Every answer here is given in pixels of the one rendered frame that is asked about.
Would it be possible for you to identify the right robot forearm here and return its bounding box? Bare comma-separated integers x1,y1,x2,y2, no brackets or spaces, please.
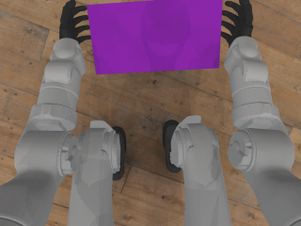
224,36,295,162

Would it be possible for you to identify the right robot hand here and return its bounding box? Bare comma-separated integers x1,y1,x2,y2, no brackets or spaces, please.
221,0,254,47

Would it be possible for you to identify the robot left shin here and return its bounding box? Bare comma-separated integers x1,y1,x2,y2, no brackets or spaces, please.
77,120,120,174

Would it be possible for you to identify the left robot forearm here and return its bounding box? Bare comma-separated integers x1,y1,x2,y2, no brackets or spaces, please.
14,38,87,170

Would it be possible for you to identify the left robot hand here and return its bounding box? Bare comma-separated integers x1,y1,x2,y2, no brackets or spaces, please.
59,0,91,44

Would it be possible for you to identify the robot right upper arm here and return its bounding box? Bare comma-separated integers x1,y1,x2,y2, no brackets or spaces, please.
227,127,301,226

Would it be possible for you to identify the right robot foot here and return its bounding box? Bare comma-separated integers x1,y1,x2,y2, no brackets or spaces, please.
163,120,181,173

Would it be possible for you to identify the carton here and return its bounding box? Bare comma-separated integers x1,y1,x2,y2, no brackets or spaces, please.
87,0,223,74

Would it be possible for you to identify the robot left upper arm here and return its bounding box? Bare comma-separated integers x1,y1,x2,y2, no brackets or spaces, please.
0,130,80,226

